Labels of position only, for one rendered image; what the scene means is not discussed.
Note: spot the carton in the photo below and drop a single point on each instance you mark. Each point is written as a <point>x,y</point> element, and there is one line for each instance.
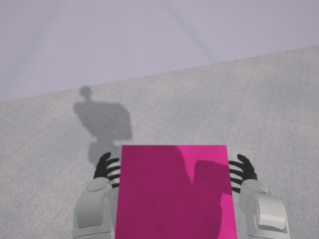
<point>175,191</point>

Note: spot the robot left hand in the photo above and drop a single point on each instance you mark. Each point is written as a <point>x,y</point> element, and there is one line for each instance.
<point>103,171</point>

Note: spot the right robot forearm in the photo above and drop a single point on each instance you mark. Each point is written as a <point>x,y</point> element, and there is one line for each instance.
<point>266,217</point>

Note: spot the robot right hand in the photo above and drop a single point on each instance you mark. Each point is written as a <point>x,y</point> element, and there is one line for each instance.
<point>246,173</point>

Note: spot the left robot forearm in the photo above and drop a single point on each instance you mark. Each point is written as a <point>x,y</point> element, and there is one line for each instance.
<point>92,217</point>

